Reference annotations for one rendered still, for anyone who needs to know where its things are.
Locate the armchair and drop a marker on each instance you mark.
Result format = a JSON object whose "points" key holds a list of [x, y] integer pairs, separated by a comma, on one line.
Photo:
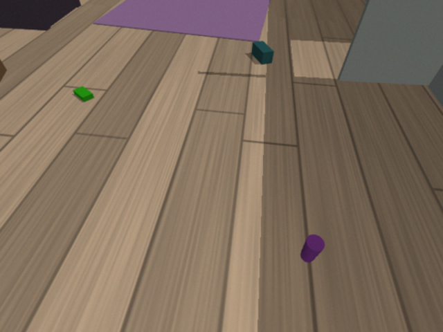
{"points": [[34, 14]]}

